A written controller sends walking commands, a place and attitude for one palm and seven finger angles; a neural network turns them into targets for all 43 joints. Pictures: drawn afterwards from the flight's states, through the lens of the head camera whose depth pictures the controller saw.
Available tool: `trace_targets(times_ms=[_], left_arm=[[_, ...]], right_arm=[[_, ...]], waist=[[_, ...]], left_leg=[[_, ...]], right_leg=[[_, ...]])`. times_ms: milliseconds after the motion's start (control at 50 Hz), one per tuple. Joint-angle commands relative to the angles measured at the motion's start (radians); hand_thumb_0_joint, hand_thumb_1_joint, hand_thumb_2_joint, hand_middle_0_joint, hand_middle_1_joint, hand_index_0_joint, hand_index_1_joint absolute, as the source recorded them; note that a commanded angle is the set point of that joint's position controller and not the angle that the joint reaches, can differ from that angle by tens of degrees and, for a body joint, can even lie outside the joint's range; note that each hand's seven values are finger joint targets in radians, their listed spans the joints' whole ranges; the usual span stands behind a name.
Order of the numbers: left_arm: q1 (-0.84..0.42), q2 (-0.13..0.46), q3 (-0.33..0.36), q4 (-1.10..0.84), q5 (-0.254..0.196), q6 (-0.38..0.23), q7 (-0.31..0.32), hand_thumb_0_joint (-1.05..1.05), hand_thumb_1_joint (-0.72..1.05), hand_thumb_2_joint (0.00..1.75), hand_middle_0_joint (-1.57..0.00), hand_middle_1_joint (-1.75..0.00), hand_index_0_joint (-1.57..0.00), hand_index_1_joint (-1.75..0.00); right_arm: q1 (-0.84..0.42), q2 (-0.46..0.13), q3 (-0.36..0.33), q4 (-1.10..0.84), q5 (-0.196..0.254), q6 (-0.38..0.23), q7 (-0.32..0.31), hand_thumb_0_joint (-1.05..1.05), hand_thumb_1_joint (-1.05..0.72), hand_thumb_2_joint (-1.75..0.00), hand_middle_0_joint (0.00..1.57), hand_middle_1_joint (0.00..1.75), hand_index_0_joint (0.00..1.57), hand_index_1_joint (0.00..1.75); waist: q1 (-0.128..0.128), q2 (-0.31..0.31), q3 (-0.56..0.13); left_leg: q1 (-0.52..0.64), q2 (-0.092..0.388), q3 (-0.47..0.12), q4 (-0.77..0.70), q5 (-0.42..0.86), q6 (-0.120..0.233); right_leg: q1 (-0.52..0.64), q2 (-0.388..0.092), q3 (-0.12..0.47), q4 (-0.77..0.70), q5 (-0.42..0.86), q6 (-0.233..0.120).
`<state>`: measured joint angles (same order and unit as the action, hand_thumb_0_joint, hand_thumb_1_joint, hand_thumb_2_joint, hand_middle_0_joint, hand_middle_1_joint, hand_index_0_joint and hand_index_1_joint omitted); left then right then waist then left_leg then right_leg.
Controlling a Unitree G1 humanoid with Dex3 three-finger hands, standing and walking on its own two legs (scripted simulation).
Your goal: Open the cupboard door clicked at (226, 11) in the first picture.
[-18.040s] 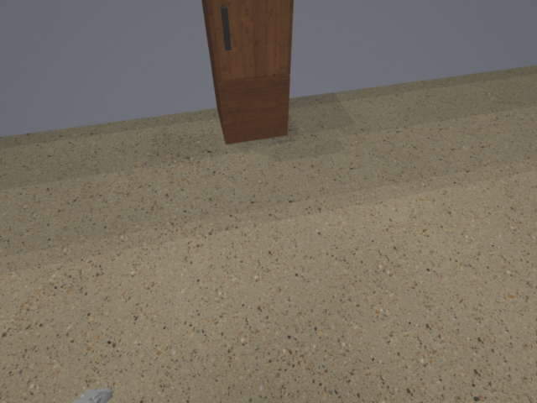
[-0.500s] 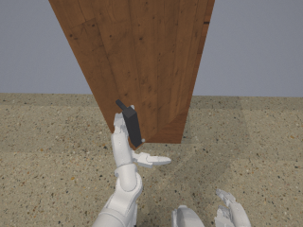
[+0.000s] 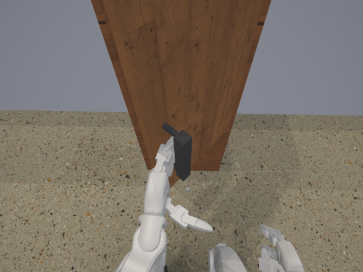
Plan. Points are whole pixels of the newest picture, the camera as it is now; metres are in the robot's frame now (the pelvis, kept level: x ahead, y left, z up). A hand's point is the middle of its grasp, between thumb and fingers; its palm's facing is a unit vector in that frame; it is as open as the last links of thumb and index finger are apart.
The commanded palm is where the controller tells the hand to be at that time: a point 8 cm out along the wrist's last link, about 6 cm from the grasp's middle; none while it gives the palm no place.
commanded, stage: slide the hand sideways off the handle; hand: left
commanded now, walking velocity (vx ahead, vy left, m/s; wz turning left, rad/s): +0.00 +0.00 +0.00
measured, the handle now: (176, 153) +0.37 +0.03 +0.03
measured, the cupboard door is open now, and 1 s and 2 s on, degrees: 49 49 49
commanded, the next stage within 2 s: draw the hand back to the body in 0.76 s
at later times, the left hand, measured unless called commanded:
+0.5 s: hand (162, 211) +0.24 +0.05 +0.04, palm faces -0.04 -1.00 +0.01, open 16.3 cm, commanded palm +0.21 +0.11 +0.03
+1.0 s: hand (141, 221) +0.22 +0.08 +0.06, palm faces -0.06 -1.00 -0.03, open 16.3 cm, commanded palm +0.19 +0.15 +0.07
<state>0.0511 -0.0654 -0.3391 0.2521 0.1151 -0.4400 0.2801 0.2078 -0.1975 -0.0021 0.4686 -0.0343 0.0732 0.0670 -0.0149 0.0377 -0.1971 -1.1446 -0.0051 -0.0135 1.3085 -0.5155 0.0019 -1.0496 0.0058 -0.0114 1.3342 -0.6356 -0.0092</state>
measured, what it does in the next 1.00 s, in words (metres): stands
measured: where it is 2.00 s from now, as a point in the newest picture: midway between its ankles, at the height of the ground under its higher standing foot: outside the picture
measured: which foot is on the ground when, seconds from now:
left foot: down 0.00-1.00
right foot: down 0.00-1.00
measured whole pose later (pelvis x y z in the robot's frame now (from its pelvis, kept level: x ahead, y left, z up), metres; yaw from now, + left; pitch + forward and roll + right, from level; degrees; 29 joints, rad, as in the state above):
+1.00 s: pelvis +0.01 -0.02 -0.01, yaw +0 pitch +20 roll -1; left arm 0.49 0.13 -0.14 -0.19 -0.09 -0.43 -0.05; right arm 0.20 -0.20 -0.01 0.41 0.00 0.01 -0.02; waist 0.02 0.05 -0.19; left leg -1.15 0.01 -0.06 1.36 -0.55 -0.03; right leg -1.05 0.03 -0.05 1.38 -0.68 -0.04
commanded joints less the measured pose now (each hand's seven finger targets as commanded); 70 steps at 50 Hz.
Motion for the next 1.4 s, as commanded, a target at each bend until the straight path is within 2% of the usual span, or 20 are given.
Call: trace_targets(times_ms=[0, 100, 200, 260, 360, 400, 560, 600, 700, 720, 820, 860, 940, 980, 1040, 1100, 1240, 1340, 1360, 1380], left_arm=[[-0.044, -0.031, 0.006, -0.257, -0.016, -0.067, -0.017, 0.0, -0.5, 0.3, -0.15, -0.3, -0.15, -0.3], [-0.028, -0.015, -0.011, -0.338, -0.04, -0.082, -0.055, 0.0, -0.5, 0.3, -0.15, -0.3, -0.15, -0.3], [0.102, 0.028, 0.022, -0.371, -0.069, -0.096, -0.104, 0.0, -0.5, 0.3, -0.15, -0.3, -0.15, -0.3], [0.117, 0.048, 0.03, -0.399, -0.074, -0.098, -0.128, 0.0, -0.5, 0.3, -0.15, -0.3, -0.15, -0.3], [0.215, 0.102, 0.097, -0.436, -0.114, -0.107, -0.175, 0.0, -0.5, 0.3, -0.15, -0.3, -0.15, -0.3], [0.26, 0.132, 0.131, -0.458, -0.131, -0.112, -0.197, 0.0, -0.5, 0.3, -0.15, -0.3, -0.15, -0.3], [0.363, 0.156, 0.149, -0.528, -0.178, -0.133, -0.282, 0.0, -0.5, 0.3, -0.15, -0.3, -0.15, -0.3], [0.371, 0.168, 0.161, -0.525, -0.189, -0.133, -0.299, 0.0, -0.5, 0.3, -0.15, -0.3, -0.15, -0.3], [0.442, 0.219, 0.248, -0.542, -0.216, -0.128, -0.326, 0.0, -0.5, 0.3, -0.15, -0.3, -0.15, -0.3], [0.426, 0.197, 0.217, -0.555, -0.22, -0.126, -0.333, 0.0, -0.5, 0.3, -0.15, -0.3, -0.15, -0.3], [0.422, 0.183, 0.181, -0.59, -0.222, -0.127, -0.341, 0.0, -0.5, 0.3, -0.15, -0.3, -0.15, -0.3], [0.42, 0.229, 0.22, -0.639, -0.221, -0.12, -0.335, 0.0, -0.5, 0.3, -0.15, -0.3, -0.15, -0.3], [0.461, 0.288, 0.284, -0.73, -0.229, -0.057, -0.318, 0.0, -0.5, 0.3, -0.15, -0.3, -0.15, -0.3], [0.496, 0.266, 0.287, -0.721, -0.246, -0.02, -0.32, 0.0, -0.5, 0.3, -0.15, -0.3, -0.15, -0.3], [0.501, 0.262, 0.285, -0.726, -0.265, 0.022, -0.34, 0.0, -0.5, 0.3, -0.15, -0.3, -0.15, -0.3], [0.495, 0.283, 0.294, -0.725, -0.275, 0.038, -0.364, 0.0, -0.5, 0.3, -0.15, -0.3, -0.15, -0.3], [0.546, 0.347, 0.384, -0.783, -0.317, 0.049, -0.39, 0.0, -0.5, 0.3, -0.15, -0.3, -0.15, -0.3], [0.563, 0.364, 0.419, -0.83, -0.347, 0.07, -0.411, 0.0, -0.32, 0.37, -0.16, -0.3, -0.16, -0.3], [0.629, 0.499, 0.433, -0.865, -0.212, 0.168, -0.304, 0.0, -0.29, 0.39, -0.16, -0.3, -0.16, -0.3], [0.636, 0.432, 0.402, -0.898, -0.201, 0.225, -0.256, 0.0, -0.26, 0.4, -0.16, -0.3, -0.16, -0.3]], right_arm=[[-0.062, -0.102, -0.041, -0.174, 0.006, -0.037, -0.017, 0.0, -0.9, -0.9, 0.2, 0.3, 0.2, 0.3], [-0.061, -0.1, -0.035, -0.176, 0.01, -0.049, -0.029, 0.0, -0.9, -0.9, 0.2, 0.3, 0.2, 0.3], [-0.061, -0.097, -0.033, -0.189, 0.011, -0.065, -0.038, 0.0, -0.9, -0.9, 0.2, 0.3, 0.2, 0.3], [-0.06, -0.097, -0.032, -0.195, 0.011, -0.067, -0.041, 0.0, -0.9, -0.9, 0.2, 0.3, 0.2, 0.3], [-0.052, -0.094, -0.035, -0.201, 0.013, -0.077, -0.054, 0.0, -0.9, -0.9, 0.2, 0.3, 0.2, 0.3], [-0.057, -0.092, -0.035, -0.205, 0.014, -0.081, -0.059, 0.0, -0.9, -0.9, 0.2, 0.3, 0.2, 0.3], [-0.053, -0.096, -0.041, -0.209, 0.02, -0.109, -0.069, 0.0, -0.9, -0.9, 0.2, 0.3, 0.2, 0.3], [-0.048, -0.099, -0.042, -0.207, 0.02, -0.114, -0.073, 0.0, -0.9, -0.9, 0.2, 0.3, 0.2, 0.3], [-0.05, -0.097, -0.051, -0.205, 0.023, -0.122, -0.085, 0.0, -0.9, -0.9, 0.2, 0.3, 0.2, 0.3], [-0.052, -0.096, -0.046, -0.212, 0.024, -0.125, -0.086, 0.0, -0.9, -0.9, 0.2, 0.3, 0.2, 0.3], [-0.051, -0.103, -0.048, -0.211, 0.024, -0.143, -0.087, 0.0, -0.9, -0.9, 0.2, 0.3, 0.2, 0.3], [-0.047, -0.106, -0.052, -0.216, 0.025, -0.141, -0.091, 0.0, -0.9, -0.9, 0.2, 0.3, 0.2, 0.3], [-0.039, -0.101, -0.048, -0.244, 0.038, -0.118, -0.103, 0.0, -0.9, -0.9, 0.2, 0.3, 0.2, 0.3], [-0.031, -0.098, -0.046, -0.247, 0.047, -0.111, -0.109, 0.0, -0.9, -0.9, 0.2, 0.3, 0.2, 0.3], [-0.031, -0.106, -0.04, -0.251, 0.055, -0.11, -0.121, 0.0, -0.9, -0.9, 0.2, 0.3, 0.2, 0.3], [-0.019, -0.116, -0.034, -0.25, 0.058, -0.117, -0.13, 0.0, -0.9, -0.9, 0.2, 0.3, 0.2, 0.3], [-0.019, -0.117, -0.03, -0.261, 0.064, -0.129, -0.134, 0.0, -0.9, -0.9, 0.2, 0.3, 0.2, 0.3], [-0.018, -0.12, -0.028, -0.263, 0.074, -0.138, -0.136, 0.0, -0.9, -0.9, 0.2, 0.3, 0.2, 0.3], [-0.016, -0.117, -0.023, -0.285, 0.075, -0.109, -0.171, 0.0, -0.9, -0.9, 0.2, 0.3, 0.2, 0.3], [-0.004, -0.1, -0.011, -0.3, 0.073, -0.099, -0.184, 0.0, -0.9, -0.9, 0.2, 0.3, 0.2, 0.3]], waist=[[-0.002, -0.091, -0.286], [-0.024, -0.085, -0.263], [-0.008, -0.097, -0.266], [-0.014, -0.079, -0.258], [-0.004, -0.109, -0.266], [0.005, -0.09, -0.268], [-0.008, -0.074, -0.251], [-0.016, -0.103, -0.237], [0.01, -0.109, -0.27], [-0.003, -0.106, -0.257], [-0.009, -0.068, -0.26], [0.004, -0.067, -0.286], [0.028, -0.031, -0.299], [0.016, -0.081, -0.257], [0.003, -0.072, -0.201], [-0.014, -0.07, -0.132], [0.013, -0.004, -0.101], [0.012, 0.015, -0.081], [0.075, 0.045, -0.128], [0.041, 0.03, -0.075]], left_leg=[[0.342, -0.009, -0.03, -0.181, 0.144, 0.011], [0.332, -0.009, -0.035, -0.169, 0.131, 0.015], [0.308, -0.014, -0.027, -0.156, 0.15, 0.015], [0.292, -0.015, -0.024, -0.143, 0.143, 0.018], [0.265, -0.02, -0.014, -0.117, 0.171, 0.02], [0.248, -0.02, -0.007, -0.107, 0.173, 0.018], [0.209, -0.018, -0.01, -0.071, 0.177, 0.02], [0.186, -0.016, -0.013, -0.061, 0.155, 0.021], [0.165, -0.015, -0.009, -0.046, 0.165, 0.018], [0.16, -0.016, -0.009, -0.045, 0.158, 0.02], [0.181, -0.013, -0.018, -0.047, 0.155, 0.024], [0.203, -0.01, -0.019, -0.056, 0.167, 0.026], [0.287, -0.011, -0.014, -0.132, 0.185, 0.03], [0.307, -0.011, -0.012, -0.162, 0.179, 0.029], [0.333, -0.01, -0.019, -0.209, 0.161, 0.03], [0.361, -0.009, -0.022, -0.248, 0.129, 0.03], [0.457, -0.009, -0.026, -0.339, 0.16, 0.027], [0.526, -0.005, -0.029, -0.392, 0.192, 0.027], [0.588, 0.005, -0.007, -0.461, 0.218, 0.025], [0.609, 0.006, -0.006, -0.477, 0.225, 0.029]], right_leg=[[0.086, 0.013, -0.032, -0.23, 0.235, -0.04], [0.073, 0.011, -0.029, -0.232, 0.229, -0.035], [0.105, 0.011, -0.021, -0.228, 0.261, -0.033], [0.096, 0.009, -0.014, -0.225, 0.261, -0.03], [0.14, 0.009, 0.006, -0.227, 0.327, -0.023], [0.157, 0.007, 0.019, -0.228, 0.342, -0.021], [0.151, -0.001, 0.036, -0.215, 0.39, -0.008], [0.144, -0.003, 0.044, -0.221, 0.368, -0.003], [0.175, -0.004, 0.057, -0.21, 0.387, 0.001], [0.17, -0.006, 0.059, -0.216, 0.382, 0.003], [0.118, 0.002, 0.033, -0.197, 0.334, -0.006], [0.13, 0.004, 0.031, -0.201, 0.333, -0.008], [0.203, 0.019, 0.016, -0.252, 0.313, -0.016], [0.234, 0.02, 0.011, -0.292, 0.329, -0.005], [0.253, 0.024, -0.007, -0.336, 0.293, -0.004], [0.248, 0.024, -0.016, -0.378, 0.251, 0.0], [0.329, 0.032, -0.04, -0.432, 0.259, -0.008], [0.375, 0.037, -0.05, -0.473, 0.294, -0.006], [0.425, 0.002, 0.014, -0.541, 0.319, -0.021], [0.424, 0.0, -0.004, -0.562, 0.323, -0.017]])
